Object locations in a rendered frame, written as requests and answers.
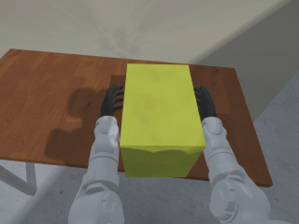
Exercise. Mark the right robot forearm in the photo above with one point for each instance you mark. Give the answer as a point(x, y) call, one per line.
point(220, 159)

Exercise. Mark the carton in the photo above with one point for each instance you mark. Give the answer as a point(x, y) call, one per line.
point(161, 130)

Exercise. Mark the table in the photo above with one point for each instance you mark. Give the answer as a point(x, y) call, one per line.
point(50, 102)

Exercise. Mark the left robot upper arm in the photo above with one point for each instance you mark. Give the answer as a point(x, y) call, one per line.
point(102, 207)

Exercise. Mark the right robot hand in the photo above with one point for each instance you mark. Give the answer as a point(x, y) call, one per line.
point(207, 108)

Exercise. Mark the left robot forearm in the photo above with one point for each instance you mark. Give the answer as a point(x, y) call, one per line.
point(102, 173)

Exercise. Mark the right robot upper arm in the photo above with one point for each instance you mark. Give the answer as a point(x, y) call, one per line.
point(233, 202)

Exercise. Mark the left robot hand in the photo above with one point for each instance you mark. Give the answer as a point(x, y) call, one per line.
point(107, 108)

